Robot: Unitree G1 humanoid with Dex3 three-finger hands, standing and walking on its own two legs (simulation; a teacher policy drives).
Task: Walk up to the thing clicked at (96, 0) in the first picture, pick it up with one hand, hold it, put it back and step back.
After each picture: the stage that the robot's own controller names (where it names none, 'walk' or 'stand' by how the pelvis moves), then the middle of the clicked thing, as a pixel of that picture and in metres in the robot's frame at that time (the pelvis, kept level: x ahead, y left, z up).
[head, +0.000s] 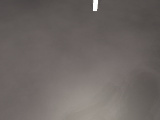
stand; (95, 2) +2.23 -0.21 -0.66
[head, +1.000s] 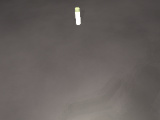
walk; (77, 16) +2.09 +0.15 -0.64
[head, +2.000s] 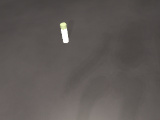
walk; (64, 33) +1.46 +0.29 -0.65
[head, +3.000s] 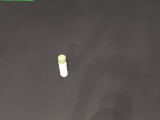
walk; (63, 66) +0.93 +0.23 -0.64
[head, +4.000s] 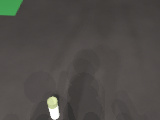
walk; (53, 108) +0.53 +0.20 -0.63
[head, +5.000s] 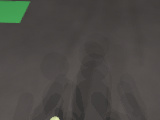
stand; out of the picture +0.39 +0.20 -0.65
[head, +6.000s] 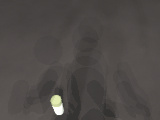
stand; (57, 105) +0.45 +0.17 -0.63
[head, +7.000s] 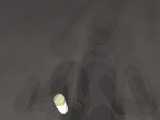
stand; (61, 104) +0.43 +0.18 -0.62
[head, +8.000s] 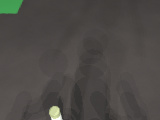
stand; (56, 117) +0.42 +0.19 -0.63
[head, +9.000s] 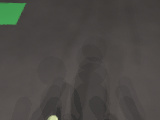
stand; out of the picture +0.41 +0.20 -0.66
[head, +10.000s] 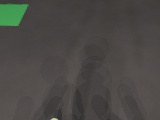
stand; out of the picture +0.40 +0.20 -0.66
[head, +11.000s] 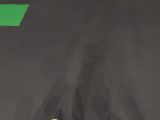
go down; out of the picture +0.39 +0.20 -0.66
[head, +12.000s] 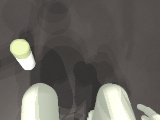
go down; (24, 56) +0.46 +0.24 -0.30
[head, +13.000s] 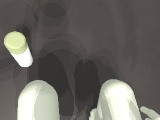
approach; (21, 52) +0.46 +0.24 -0.25
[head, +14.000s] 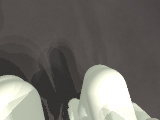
close in; out of the picture +0.44 +0.29 -0.16
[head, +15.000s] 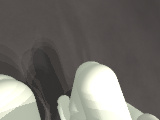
close; out of the picture +0.44 +0.30 -0.16
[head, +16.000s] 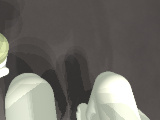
lift; out of the picture +0.36 +0.27 -0.10
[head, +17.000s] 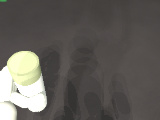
lift; (31, 87) +0.31 +0.17 +0.05
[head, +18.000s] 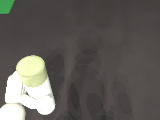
hold; (39, 89) +0.31 +0.15 +0.03
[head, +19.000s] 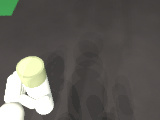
hold; (38, 89) +0.31 +0.15 +0.03
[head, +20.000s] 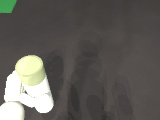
crouch; (38, 88) +0.32 +0.16 +0.03
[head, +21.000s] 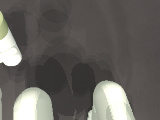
crouch; (2, 43) +0.46 +0.22 -0.05
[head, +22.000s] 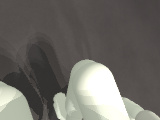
lower; out of the picture +0.44 +0.29 -0.16
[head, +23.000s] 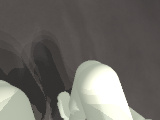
lower; out of the picture +0.44 +0.30 -0.16
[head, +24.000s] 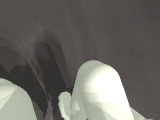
lower; out of the picture +0.43 +0.29 -0.17
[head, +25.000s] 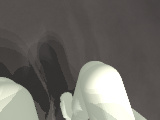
lower; out of the picture +0.42 +0.29 -0.16
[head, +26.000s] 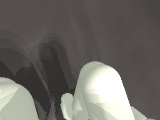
loosen; out of the picture +0.42 +0.29 -0.16
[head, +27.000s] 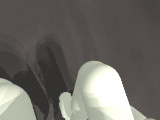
withdraw; out of the picture +0.41 +0.28 -0.17
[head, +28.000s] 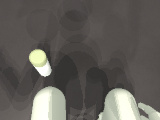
walk; (42, 64) +0.45 +0.22 -0.33
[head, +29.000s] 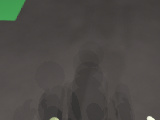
stand; out of the picture +0.38 +0.18 -0.59
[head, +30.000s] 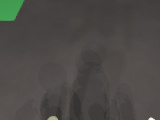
stand; out of the picture +0.39 +0.19 -0.60
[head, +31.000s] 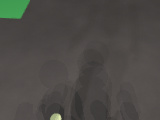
stand; out of the picture +0.40 +0.18 -0.61
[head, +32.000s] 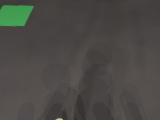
stand; out of the picture +0.40 +0.18 -0.66
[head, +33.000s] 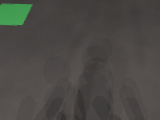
stand; out of the picture +0.38 +0.18 -0.66
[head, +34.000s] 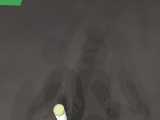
walk; (60, 114) +0.40 +0.17 -0.64
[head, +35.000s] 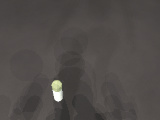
walk; (57, 91) +0.55 +0.16 -0.64
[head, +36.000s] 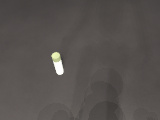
walk; (58, 64) +0.83 +0.27 -0.63
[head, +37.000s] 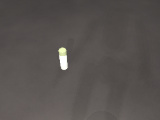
stand; (63, 59) +1.01 +0.19 -0.64
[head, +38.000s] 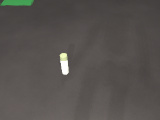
stand; (64, 64) +1.03 +0.19 -0.66
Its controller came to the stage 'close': yes
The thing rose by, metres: 0.67
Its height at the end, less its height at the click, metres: +0.00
